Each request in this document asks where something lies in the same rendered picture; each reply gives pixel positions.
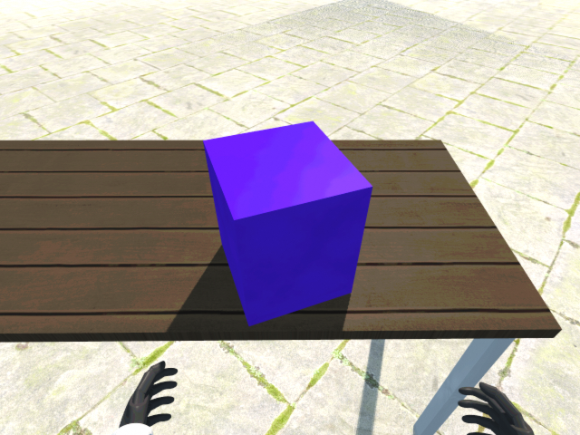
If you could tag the carton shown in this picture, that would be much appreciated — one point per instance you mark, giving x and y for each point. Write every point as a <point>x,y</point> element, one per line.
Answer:
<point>291,211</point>

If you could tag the robot right hand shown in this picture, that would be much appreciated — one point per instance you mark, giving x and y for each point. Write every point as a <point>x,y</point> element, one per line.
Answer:
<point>506,418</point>

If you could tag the robot left hand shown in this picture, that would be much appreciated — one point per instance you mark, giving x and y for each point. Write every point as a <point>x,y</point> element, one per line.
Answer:
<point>140,403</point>

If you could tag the table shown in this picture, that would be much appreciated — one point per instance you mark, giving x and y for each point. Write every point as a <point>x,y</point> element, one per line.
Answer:
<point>118,241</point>

